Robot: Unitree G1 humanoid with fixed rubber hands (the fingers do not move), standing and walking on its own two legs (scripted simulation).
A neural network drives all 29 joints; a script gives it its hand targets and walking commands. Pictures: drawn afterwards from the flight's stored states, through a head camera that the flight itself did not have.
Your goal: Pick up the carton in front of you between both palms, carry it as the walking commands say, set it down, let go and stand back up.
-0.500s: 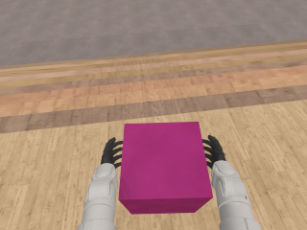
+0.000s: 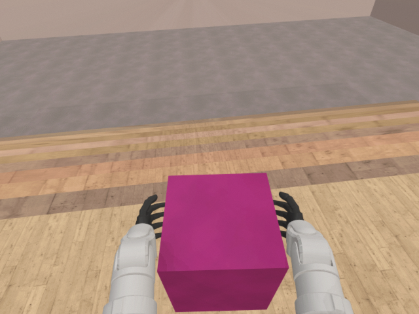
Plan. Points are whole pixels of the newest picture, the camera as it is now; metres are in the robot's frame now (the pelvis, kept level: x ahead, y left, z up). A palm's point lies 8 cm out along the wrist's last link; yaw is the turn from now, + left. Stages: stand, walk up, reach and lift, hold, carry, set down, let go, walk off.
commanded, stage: reach and lift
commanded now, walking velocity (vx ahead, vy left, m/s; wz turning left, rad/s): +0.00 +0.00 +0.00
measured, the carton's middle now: (219, 245) +0.31 +0.00 -0.04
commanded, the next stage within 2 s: hold in 0.74 s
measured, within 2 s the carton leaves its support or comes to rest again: neither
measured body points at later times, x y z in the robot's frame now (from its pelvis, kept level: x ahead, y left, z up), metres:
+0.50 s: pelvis +0.02 +0.00 +0.01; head +0.00 +0.00 +0.46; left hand +0.33 +0.15 +0.03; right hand +0.32 -0.15 +0.03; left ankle +0.02 +0.13 -0.74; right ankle +0.03 -0.13 -0.74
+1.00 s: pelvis +0.01 +0.00 +0.01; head -0.03 +0.00 +0.45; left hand +0.31 +0.16 +0.05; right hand +0.32 -0.15 +0.05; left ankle +0.02 +0.13 -0.74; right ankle +0.03 -0.13 -0.74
